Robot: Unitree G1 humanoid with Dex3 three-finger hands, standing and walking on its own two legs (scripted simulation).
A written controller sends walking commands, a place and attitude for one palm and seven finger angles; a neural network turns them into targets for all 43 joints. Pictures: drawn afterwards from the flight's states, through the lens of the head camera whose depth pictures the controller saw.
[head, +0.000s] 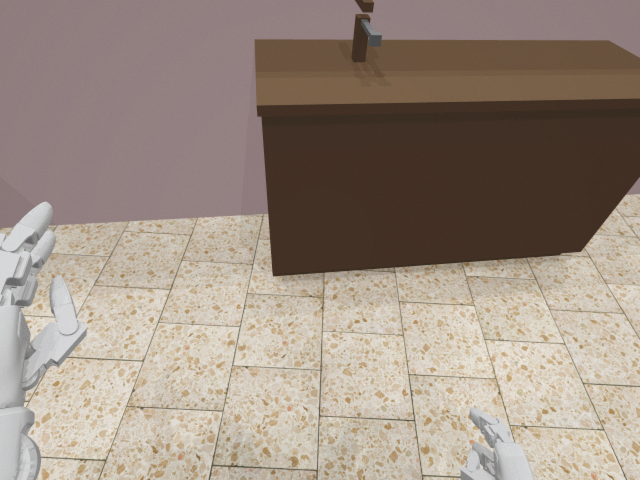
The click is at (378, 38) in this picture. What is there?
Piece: tap's lever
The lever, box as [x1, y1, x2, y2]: [368, 32, 381, 46]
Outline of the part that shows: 369,32 369,45 379,46 381,34 379,32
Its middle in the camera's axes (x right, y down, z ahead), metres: +0.14 -0.52 +1.01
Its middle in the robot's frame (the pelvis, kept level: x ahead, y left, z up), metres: +1.12 -0.07 +0.13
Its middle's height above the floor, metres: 0.90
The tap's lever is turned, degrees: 0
